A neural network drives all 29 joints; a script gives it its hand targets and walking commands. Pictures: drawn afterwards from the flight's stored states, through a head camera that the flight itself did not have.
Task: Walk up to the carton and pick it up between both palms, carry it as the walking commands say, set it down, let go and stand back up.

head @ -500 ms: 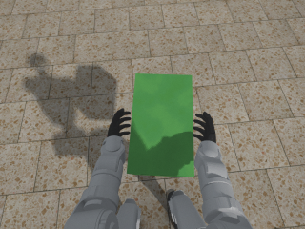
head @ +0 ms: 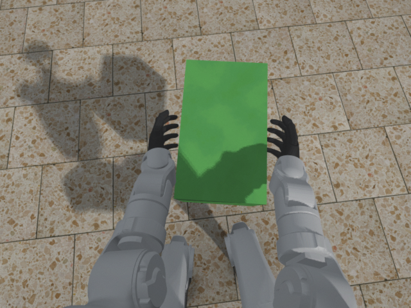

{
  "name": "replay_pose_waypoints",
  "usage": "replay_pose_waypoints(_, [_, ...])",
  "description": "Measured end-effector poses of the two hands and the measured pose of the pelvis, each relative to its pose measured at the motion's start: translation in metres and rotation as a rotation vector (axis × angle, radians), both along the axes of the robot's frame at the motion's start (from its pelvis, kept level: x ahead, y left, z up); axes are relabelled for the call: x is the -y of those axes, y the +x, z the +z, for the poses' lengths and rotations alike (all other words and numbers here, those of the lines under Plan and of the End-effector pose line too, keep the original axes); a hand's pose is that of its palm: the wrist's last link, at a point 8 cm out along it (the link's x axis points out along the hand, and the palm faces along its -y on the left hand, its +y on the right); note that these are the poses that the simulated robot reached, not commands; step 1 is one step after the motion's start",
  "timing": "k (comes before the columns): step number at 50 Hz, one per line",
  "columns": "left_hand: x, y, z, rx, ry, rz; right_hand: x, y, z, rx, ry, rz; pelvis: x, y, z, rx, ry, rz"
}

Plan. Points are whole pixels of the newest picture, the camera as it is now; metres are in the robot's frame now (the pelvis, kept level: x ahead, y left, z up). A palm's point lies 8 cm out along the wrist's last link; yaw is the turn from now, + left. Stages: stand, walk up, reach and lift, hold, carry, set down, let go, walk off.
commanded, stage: set down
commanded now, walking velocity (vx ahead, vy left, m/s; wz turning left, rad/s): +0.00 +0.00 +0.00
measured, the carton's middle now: (221, 139) +0.46 -0.07 -0.15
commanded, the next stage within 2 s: none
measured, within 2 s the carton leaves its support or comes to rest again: neither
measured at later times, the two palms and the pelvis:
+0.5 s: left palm (166, 149) +0.45 +0.06 -0.15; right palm (275, 155) +0.41 -0.19 -0.15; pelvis -0.01 +0.00 -0.06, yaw +1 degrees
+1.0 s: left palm (173, 149) +0.48 +0.06 -0.23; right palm (269, 157) +0.43 -0.19 -0.23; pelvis -0.03 -0.01 -0.13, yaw +2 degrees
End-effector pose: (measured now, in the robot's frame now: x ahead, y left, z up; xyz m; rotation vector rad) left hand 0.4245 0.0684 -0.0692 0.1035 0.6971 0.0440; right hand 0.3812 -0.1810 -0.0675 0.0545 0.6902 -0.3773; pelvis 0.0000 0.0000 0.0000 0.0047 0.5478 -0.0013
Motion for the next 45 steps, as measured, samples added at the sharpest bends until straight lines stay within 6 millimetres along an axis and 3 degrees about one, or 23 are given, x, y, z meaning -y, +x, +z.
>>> replay_pose_waypoints(14, [-0.002, 0.015, -0.045, -0.004, 0.003, 0.009, -0.001, 0.017, -0.043, -0.002, 0.01, 0.007, 0.0, -0.001, -0.029, -0.081, -0.006, 0.012])
replay_pose_waypoints(45, [0.011, 0.05, -0.148, -0.021, 0.028, -0.039, 0.012, 0.043, -0.148, -0.021, 0.014, -0.003, 0.009, -0.027, -0.116, -0.161, 0.011, 0.019])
